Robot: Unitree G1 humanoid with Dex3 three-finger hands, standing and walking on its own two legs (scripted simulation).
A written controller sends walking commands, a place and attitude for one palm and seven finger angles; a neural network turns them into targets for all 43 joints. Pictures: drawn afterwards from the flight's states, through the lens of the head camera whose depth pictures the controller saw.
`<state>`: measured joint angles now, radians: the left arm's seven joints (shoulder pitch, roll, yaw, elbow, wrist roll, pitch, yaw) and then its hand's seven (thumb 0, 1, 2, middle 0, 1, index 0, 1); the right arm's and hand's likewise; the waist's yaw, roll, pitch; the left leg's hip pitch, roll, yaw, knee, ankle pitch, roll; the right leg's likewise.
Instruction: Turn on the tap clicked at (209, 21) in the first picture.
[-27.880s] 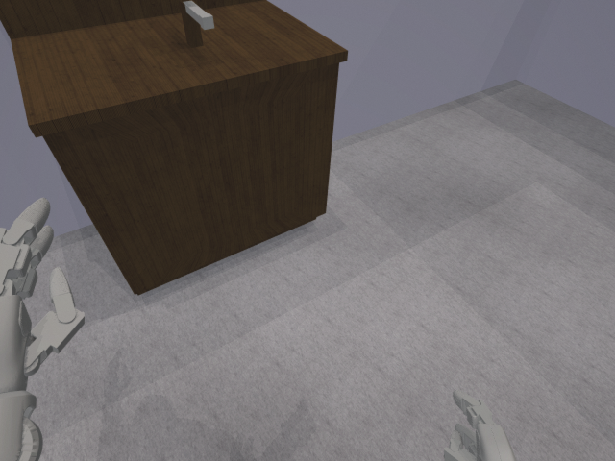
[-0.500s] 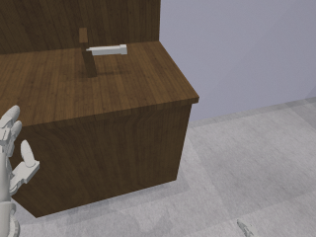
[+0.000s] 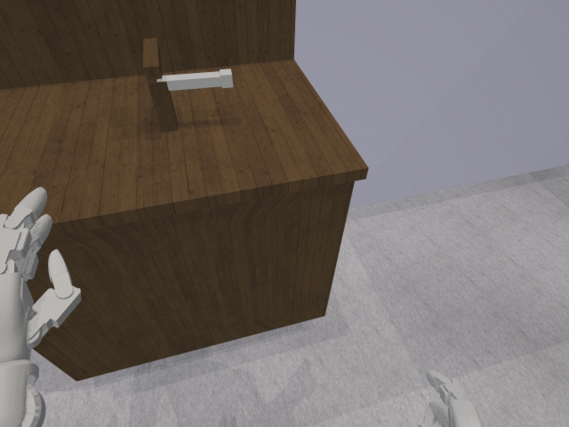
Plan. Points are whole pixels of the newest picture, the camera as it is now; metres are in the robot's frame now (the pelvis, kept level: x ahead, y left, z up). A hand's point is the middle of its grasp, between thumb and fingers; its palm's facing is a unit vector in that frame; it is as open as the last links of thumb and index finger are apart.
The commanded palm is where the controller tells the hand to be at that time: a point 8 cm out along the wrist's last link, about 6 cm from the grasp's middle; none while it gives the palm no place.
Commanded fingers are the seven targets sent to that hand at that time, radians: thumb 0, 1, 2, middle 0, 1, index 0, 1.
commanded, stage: stop stepping back and stand still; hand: left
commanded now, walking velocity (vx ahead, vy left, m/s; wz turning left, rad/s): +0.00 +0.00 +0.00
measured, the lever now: (226, 78) +0.74 +0.17 +0.13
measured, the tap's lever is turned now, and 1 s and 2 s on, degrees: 86 86 86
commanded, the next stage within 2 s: stand and check the lever's angle in 0.38 s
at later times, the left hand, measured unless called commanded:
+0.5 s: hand (69, 279) +0.23 +0.25 +0.15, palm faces +0.39 -0.85 -0.36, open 7.4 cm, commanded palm +0.18 +0.29 +0.18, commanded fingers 0.00 0.90 0.90 -0.20 -0.30 -0.20 -0.30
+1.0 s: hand (53, 291) +0.22 +0.26 +0.15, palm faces +0.39 -0.84 -0.36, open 7.4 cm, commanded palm +0.16 +0.30 +0.18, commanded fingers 0.00 0.90 0.90 -0.20 -0.30 -0.20 -0.30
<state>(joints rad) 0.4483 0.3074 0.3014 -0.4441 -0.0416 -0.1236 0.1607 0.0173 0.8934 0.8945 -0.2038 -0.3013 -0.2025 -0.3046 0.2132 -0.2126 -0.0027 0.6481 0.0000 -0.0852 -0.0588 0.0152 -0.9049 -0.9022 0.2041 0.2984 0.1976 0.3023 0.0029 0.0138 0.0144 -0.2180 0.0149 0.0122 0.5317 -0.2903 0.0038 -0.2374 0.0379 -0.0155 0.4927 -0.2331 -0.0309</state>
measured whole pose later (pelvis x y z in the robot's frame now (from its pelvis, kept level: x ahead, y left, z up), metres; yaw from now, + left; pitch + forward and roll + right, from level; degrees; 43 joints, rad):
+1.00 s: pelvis +0.00 +0.02 +0.01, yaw +0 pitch +0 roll -1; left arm 0.47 0.33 0.31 -0.44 -0.05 -0.12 0.16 0.02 0.89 0.89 -0.21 -0.30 -0.20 -0.30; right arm 0.19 -0.20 0.00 0.61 0.00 -0.06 -0.07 0.01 -0.90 -0.90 0.20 0.30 0.20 0.30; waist 0.00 0.02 0.02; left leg -0.20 -0.01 0.03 0.45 -0.25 0.03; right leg -0.21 0.02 0.00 0.39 -0.18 0.00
